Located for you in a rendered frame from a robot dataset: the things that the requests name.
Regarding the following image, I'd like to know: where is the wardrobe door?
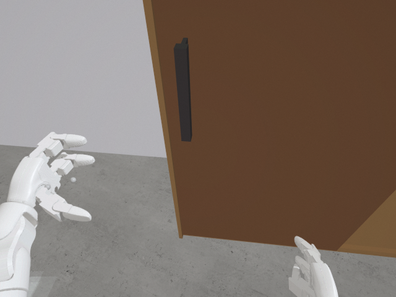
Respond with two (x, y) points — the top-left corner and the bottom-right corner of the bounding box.
(344, 190), (396, 249)
(153, 0), (396, 251)

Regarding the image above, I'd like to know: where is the right robot hand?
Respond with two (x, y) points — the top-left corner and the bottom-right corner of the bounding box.
(288, 236), (338, 297)

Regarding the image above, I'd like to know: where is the left robot hand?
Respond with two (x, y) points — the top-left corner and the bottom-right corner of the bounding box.
(7, 132), (95, 222)

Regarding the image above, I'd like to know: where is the robot left forearm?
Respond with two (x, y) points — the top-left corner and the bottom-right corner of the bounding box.
(0, 202), (41, 297)

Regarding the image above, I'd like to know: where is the handle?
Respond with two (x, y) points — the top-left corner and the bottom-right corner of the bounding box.
(174, 38), (192, 142)

